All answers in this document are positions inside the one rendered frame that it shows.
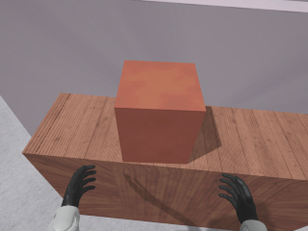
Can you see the left robot forearm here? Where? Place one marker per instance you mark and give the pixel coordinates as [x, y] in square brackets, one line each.
[66, 218]

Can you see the carton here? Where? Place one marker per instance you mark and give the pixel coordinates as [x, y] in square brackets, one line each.
[159, 109]

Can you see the right robot forearm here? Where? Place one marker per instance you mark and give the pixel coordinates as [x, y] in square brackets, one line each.
[253, 225]

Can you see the right robot hand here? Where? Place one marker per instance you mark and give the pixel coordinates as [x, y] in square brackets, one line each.
[242, 199]

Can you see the pedestal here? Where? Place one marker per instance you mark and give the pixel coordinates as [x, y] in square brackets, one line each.
[266, 149]

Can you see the left robot hand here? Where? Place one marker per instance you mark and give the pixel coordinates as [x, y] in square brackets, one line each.
[75, 190]

